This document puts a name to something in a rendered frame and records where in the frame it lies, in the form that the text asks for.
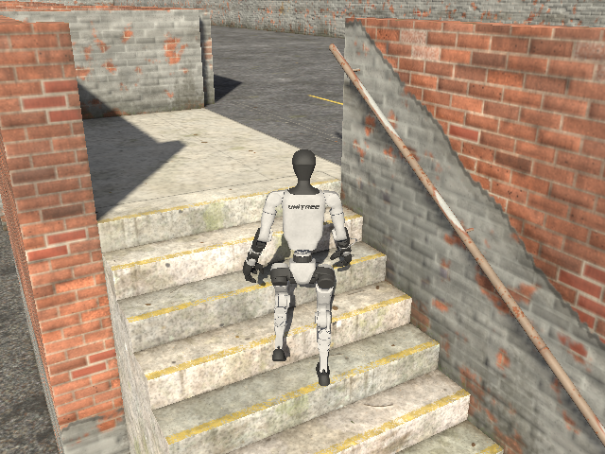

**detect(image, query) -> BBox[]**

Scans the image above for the robot left forearm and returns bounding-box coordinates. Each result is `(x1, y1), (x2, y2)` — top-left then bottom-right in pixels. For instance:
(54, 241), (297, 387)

(246, 228), (267, 266)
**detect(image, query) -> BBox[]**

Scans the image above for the robot right forearm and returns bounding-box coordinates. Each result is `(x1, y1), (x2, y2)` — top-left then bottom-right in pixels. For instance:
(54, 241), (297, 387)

(337, 227), (352, 256)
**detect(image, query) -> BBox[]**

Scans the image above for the robot right thigh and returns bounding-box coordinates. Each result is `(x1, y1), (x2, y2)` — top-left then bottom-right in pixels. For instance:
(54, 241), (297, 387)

(315, 264), (335, 328)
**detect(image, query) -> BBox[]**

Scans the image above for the robot left upper arm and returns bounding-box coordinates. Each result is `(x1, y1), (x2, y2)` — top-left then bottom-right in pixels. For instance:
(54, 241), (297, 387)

(257, 190), (285, 242)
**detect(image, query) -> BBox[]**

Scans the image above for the right robot hand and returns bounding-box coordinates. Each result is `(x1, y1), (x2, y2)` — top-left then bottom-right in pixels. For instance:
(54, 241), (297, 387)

(330, 251), (352, 267)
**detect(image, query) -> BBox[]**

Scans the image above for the left robot hand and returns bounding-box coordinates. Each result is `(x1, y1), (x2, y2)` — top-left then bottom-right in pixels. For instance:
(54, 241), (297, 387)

(243, 260), (264, 283)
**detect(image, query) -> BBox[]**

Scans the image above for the humanoid robot head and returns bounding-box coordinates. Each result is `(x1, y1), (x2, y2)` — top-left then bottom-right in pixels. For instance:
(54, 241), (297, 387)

(287, 149), (320, 195)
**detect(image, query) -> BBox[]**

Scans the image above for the robot right upper arm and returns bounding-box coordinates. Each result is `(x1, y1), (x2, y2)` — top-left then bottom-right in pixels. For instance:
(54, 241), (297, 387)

(323, 190), (347, 241)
